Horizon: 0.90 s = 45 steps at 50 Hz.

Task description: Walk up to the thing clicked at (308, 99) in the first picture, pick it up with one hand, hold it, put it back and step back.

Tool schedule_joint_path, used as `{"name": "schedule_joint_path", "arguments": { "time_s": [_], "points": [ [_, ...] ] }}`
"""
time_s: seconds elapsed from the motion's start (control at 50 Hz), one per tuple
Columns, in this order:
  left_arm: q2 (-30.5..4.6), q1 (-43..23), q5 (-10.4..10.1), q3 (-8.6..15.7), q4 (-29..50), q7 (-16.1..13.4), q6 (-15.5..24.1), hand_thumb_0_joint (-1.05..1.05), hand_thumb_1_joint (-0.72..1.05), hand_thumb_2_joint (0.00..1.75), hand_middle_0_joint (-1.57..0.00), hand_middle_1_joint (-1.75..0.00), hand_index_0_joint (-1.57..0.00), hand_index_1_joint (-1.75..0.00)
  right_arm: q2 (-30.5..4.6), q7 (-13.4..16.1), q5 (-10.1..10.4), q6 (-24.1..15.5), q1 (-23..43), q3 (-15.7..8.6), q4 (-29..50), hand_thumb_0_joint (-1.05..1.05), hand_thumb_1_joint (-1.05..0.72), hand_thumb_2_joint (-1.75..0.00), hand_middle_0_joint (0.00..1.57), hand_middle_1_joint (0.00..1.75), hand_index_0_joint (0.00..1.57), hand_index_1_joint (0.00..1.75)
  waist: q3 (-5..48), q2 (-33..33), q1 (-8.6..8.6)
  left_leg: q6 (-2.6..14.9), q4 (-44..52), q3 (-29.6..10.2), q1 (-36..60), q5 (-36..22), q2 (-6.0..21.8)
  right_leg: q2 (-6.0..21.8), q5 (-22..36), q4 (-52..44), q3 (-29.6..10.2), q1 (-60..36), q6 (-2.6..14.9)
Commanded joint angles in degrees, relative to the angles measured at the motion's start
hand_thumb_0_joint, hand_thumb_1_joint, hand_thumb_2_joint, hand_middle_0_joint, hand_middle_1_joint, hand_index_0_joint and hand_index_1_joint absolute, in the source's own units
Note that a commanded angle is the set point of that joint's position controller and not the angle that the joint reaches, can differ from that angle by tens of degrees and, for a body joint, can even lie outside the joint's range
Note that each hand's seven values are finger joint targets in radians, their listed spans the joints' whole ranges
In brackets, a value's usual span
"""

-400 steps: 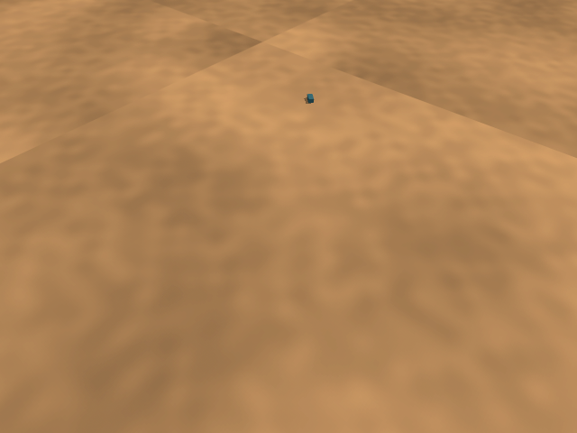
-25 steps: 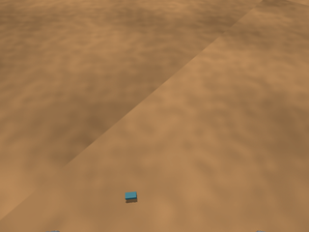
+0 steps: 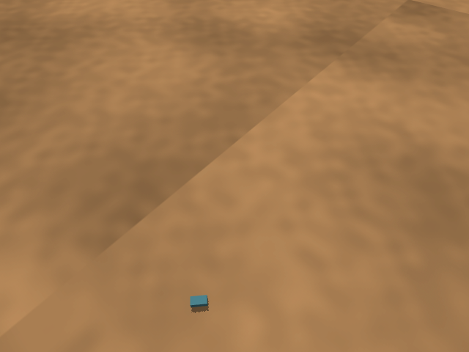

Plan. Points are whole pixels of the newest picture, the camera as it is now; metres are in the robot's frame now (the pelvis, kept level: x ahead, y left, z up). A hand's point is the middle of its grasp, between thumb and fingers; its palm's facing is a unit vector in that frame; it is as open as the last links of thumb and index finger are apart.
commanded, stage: walk up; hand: left
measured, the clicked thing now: (198, 301) +0.43 +0.17 -0.76
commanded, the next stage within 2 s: none
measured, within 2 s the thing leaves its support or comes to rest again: neither
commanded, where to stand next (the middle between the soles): +0.06 -0.03 m, yaw -2 degrees
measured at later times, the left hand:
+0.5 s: hand out of the picture +0.07 +0.34 -0.19, palm faces -0.02 -0.93 -0.37, open 7.4 cm
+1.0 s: hand out of the picture +0.07 +0.24 -0.16, palm faces -0.10 -0.93 -0.36, open 7.4 cm
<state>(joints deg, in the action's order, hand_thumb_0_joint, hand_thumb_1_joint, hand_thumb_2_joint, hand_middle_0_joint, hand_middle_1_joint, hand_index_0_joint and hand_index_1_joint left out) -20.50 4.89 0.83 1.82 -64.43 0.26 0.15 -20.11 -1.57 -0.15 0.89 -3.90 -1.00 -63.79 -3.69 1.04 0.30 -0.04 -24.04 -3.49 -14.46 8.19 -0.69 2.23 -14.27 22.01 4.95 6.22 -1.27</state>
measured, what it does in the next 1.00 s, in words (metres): steps on the spot: left foot, then right foot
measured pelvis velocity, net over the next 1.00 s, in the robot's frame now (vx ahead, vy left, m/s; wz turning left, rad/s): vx -0.05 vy -0.01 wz -0.06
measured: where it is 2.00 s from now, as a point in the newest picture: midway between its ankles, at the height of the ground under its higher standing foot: outside the picture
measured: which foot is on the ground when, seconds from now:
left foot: down 0.00-0.20, up 0.22-0.36, down 0.38-0.90, up 0.92-1.00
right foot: down 0.00-0.38, up 0.40-0.86, down 0.88-1.00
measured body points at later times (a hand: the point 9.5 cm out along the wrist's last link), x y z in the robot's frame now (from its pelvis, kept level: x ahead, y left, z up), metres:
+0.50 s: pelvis -0.04 +0.06 -0.02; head +0.02 +0.10 +0.42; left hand +0.07 +0.39 -0.16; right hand +0.02 -0.25 -0.13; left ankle -0.05 +0.17 -0.74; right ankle -0.05 -0.10 -0.70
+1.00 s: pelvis -0.05 -0.01 -0.02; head +0.00 -0.03 +0.42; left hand +0.07 +0.28 -0.14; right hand +0.00 -0.34 -0.15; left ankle -0.07 +0.15 -0.70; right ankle +0.01 -0.14 -0.74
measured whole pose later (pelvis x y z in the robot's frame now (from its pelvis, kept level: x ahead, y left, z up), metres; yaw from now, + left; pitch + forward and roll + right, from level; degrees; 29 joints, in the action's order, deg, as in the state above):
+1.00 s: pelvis -0.05 -0.01 -0.02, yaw -4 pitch -4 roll +1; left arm -19.4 7.0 1.3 2.7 -52.4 1.8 -1.9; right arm -24.3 1.9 0.8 1.2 -10.9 -3.0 -51.6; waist -10.4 1.4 -0.5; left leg 0.7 -58.7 -5.1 -20.3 33.6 -0.6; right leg 0.6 -14.9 38.8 -2.7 20.5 -0.3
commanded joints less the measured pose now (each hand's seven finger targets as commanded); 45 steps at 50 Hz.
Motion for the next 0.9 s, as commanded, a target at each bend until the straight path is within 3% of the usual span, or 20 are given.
{"name": "schedule_joint_path", "arguments": {
  "time_s": [0.0,0.06,0.12,0.18,0.22,0.28,0.32,0.34,0.36,0.38,0.4,0.42,0.46,0.5,0.56,0.6,0.68,0.82,0.86,0.88],
  "points": [
    [-13.25,-3.0,0.06,2.49,4.23,-1.13,1.66,0.0,0.9,0.9,-0.2,-0.3,-0.2,-0.3,-12.55,1.0,-0.11,-1.13,3.22,-2.63,4.17,0.0,-0.9,-0.9,0.2,0.3,0.2,0.3,7.0,-0.97,-0.44,1.58,1.93,-4.91,3.42,-8.22,5.59,6.45,6.71,-3.97,-5.76,-0.92,2.94],
    [-15.81,-1.35,-1.41,3.81,4.61,-2.78,0.93,0.0,0.9,0.9,-0.2,-0.3,-0.2,-0.3,-13.49,0.46,-0.76,0.9,3.2,-3.82,5.66,0.0,-0.9,-0.9,0.2,0.3,0.2,0.3,3.01,0.36,-0.32,1.89,-3.78,-3.51,1.85,-23.25,4.64,7.79,21.6,1.75,-5.31,1.86,3.45],
    [-15.89,-1.32,-1.35,4.21,6.23,-3.22,0.52,0.0,0.9,0.9,-0.2,-0.3,-0.2,-0.3,-13.03,-0.02,-0.47,1.79,2.16,-4.25,7.21,0.0,-0.9,-0.9,0.2,0.3,0.2,0.3,5.44,-2.72,-0.29,2.41,-8.41,-2.05,2.89,-18.7,3.43,9.59,19.7,2.55,-6.37,3.09,5.62],
    [-18.73,-3.96,-0.19,5.02,9.25,-3.58,0.16,0.0,0.9,0.9,-0.2,-0.3,-0.2,-0.3,-12.63,-0.9,-1.09,3.48,1.52,-4.94,10.35,0.0,-0.9,-0.9,0.2,0.3,0.2,0.3,4.27,-11.3,0.26,0.35,-24.17,0.59,-2.44,12.87,-0.7,20.89,20.63,-1.89,-15.0,7.57,13.4],
    [-20.06,-4.46,1.01,5.63,11.38,-4.01,0.37,0.0,0.9,0.9,-0.2,-0.3,-0.2,-0.3,-13.6,-1.29,-1.61,4.36,-1.36,-5.49,11.96,0.0,-0.9,-0.9,0.2,0.3,0.2,0.3,3.23,-12.68,-0.28,0.11,-32.99,-2.6,-5.42,21.34,1.33,25.81,23.76,-1.21,-18.32,10.5,17.44],
    [-18.09,-6.25,1.21,5.48,13.09,-4.0,0.37,0.0,0.9,0.9,-0.2,-0.3,-0.2,-0.3,-13.14,-1.52,-1.15,3.59,-3.54,-6.25,12.43,0.0,-0.9,-0.9,0.2,0.3,0.2,0.3,3.65,-10.66,-1.85,1.15,-28.2,-1.77,-4.7,21.47,1.9,19.41,29.99,6.97,-10.44,9.83,13.74],
    [-16.02,-5.88,1.23,4.35,13.7,-3.18,0.16,0.0,0.9,0.9,-0.2,-0.3,-0.2,-0.3,-11.89,-0.86,-0.74,1.38,-5.83,-6.0,11.12,0.0,-0.9,-0.9,0.2,0.3,0.2,0.3,7.43,-7.95,-3.11,1.45,-6.58,2.96,-0.12,7.04,0.76,11.24,19.05,15.68,-4.62,5.21,7.31],
    [-12.22,-4.64,0.89,3.29,13.99,-2.32,-0.47,0.0,0.9,0.9,-0.2,-0.3,-0.2,-0.3,-12.05,-0.01,-0.77,-0.25,-6.21,-5.77,10.12,0.0,-0.9,-0.9,0.2,0.3,0.2,0.3,8.83,0.78,-2.48,1.3,2.97,-2.83,4.22,-4.63,3.66,5.07,6.87,24.69,-1.14,6.58,4.27],
    [-8.94,-4.01,0.76,2.55,14.58,-1.63,-1.24,0.0,0.9,0.9,-0.2,-0.3,-0.2,-0.3,-14.91,0.97,-1.87,-1.91,-9.0,-6.12,9.32,0.0,-0.9,-0.9,0.2,0.3,0.2,0.3,9.27,8.83,-2.76,3.8,4.85,-18.05,12.55,-14.35,11.22,-1.2,-15.62,31.98,-5.44,18.14,2.25],
    [-9.87,-2.02,1.16,2.77,14.79,-1.36,-2.27,0.0,0.9,0.9,-0.2,-0.3,-0.2,-0.3,-19.05,2.07,-2.36,-3.15,-12.31,-6.97,9.6,0.0,-0.9,-0.9,0.2,0.3,0.2,0.3,11.36,5.91,-2.62,5.97,2.56,-23.72,16.75,-17.37,16.62,-2.88,-20.76,34.48,-12.22,22.95,2.71],
    [-12.05,0.22,1.51,3.54,14.43,-1.14,-3.13,0.0,0.9,0.9,-0.2,-0.3,-0.2,-0.3,-21.15,2.84,-1.89,-3.7,-12.79,-7.35,9.95,0.0,-0.9,-0.9,0.2,0.3,0.2,0.3,11.45,0.31,-1.75,7.26,-1.2,-20.84,17.37,-25.48,18.91,-1.16,-18.73,35.67,-13.29,23.1,2.94],
    [-12.34,-1.28,1.3,3.29,14.29,-1.33,-3.17,0.0,0.9,0.9,-0.2,-0.3,-0.2,-0.3,-23.09,3.39,-1.46,-3.98,-10.1,-7.55,10.69,0.0,-0.9,-0.9,0.2,0.3,0.2,0.3,11.97,5.41,-2.43,8.72,-0.23,-26.37,15.39,-24.26,20.94,-0.95,-19.13,36.37,-15.02,23.66,2.79],
    [-15.86,-2.37,1.5,4.85,14.42,-0.91,-3.84,0.0,0.9,0.9,-0.2,-0.3,-0.2,-0.3,-21.71,5.27,-1.34,-4.72,-8.36,-8.18,11.23,0.0,-0.9,-0.9,0.2,0.3,0.2,0.3,8.07,5.2,-1.74,7.97,-2.17,-22.04,16.23,-21.6,18.75,-1.15,-14.73,40.98,-19.35,26.88,2.61],
    [-15.6,0.6,1.91,5.59,16.13,0.71,-5.03,0.0,0.9,0.9,-0.2,-0.3,-0.2,-0.3,-21.46,7.01,-0.69,-4.92,-14.0,-8.44,10.66,0.0,-0.9,-0.9,0.2,0.3,0.2,0.3,6.39,4.25,-1.15,3.79,-4.49,-15.92,20.66,-29.31,16.57,-2.6,-10.73,44.1,-19.47,31.45,2.99],
    [-16.04,-0.34,2.5,6.31,18.19,2.17,-5.9,0.0,0.9,0.9,-0.2,-0.3,-0.2,-0.3,-20.48,8.22,-0.59,-5.74,-18.38,-9.05,10.82,0.0,-0.9,-0.9,0.2,0.3,0.2,0.3,3.65,1.97,-2.42,2.81,-1.98,-16.4,17.88,-23.49,17.19,-3.4,-7.21,46.79,-21.61,31.71,2.24],
    [-15.51,1.41,2.22,6.52,18.53,2.84,-5.78,0.0,0.9,0.9,-0.2,-0.3,-0.2,-0.3,-19.64,7.99,-0.65,-6.51,-16.79,-8.83,12.55,0.0,-0.9,-0.9,0.2,0.3,0.2,0.3,1.72,1.48,-1.32,5.74,-0.34,-14.91,14.74,-17.43,17.84,-3.32,-5.72,47.64,-21.44,31.36,1.86],
    [-13.57,2.0,0.62,5.84,18.36,2.93,-4.04,0.0,0.9,0.9,-0.2,-0.3,-0.2,-0.3,-17.96,6.28,-1.51,-7.35,-13.89,-7.66,14.36,0.0,-0.9,-0.9,0.2,0.3,0.2,0.3,-3.05,7.27,-1.31,10.09,2.5,-8.29,7.45,-11.12,16.0,-2.54,-4.33,38.13,-17.68,26.92,0.63],
    [-12.43,6.04,-0.86,4.89,13.5,1.03,-1.22,0.0,0.9,0.9,-0.2,-0.3,-0.2,-0.3,-16.8,3.29,-0.85,-2.62,-7.61,-5.91,17.05,0.0,-0.9,-0.9,0.2,0.3,0.2,0.3,-0.22,13.98,0.32,7.65,-9.51,1.92,-4.24,-9.77,10.21,-3.59,1.09,10.93,-2.45,2.88,1.5],
    [-17.1,8.83,-0.08,6.18,12.95,0.47,-0.11,0.0,0.9,0.9,-0.2,-0.3,-0.2,-0.3,-12.91,3.27,0.29,-1.59,-11.41,-4.38,17.26,0.0,-0.9,-0.9,0.2,0.3,0.2,0.3,5.7,-3.13,1.57,3.83,-27.37,4.51,-7.36,1.15,4.63,1.11,17.99,5.34,-11.6,-4.53,3.77],
    [-19.68,7.93,0.57,6.65,14.49,0.14,0.15,0.0,0.9,0.9,-0.2,-0.3,-0.2,-0.3,-9.94,3.6,0.73,-1.4,-12.14,-3.21,18.42,0.0,-0.9,-0.9,0.2,0.3,0.2,0.3,6.2,-14.18,0.73,1.63,-35.5,3.28,-12.81,25.16,-1.41,13.48,24.93,1.1,-28.32,-2.92,8.84]
  ]
}}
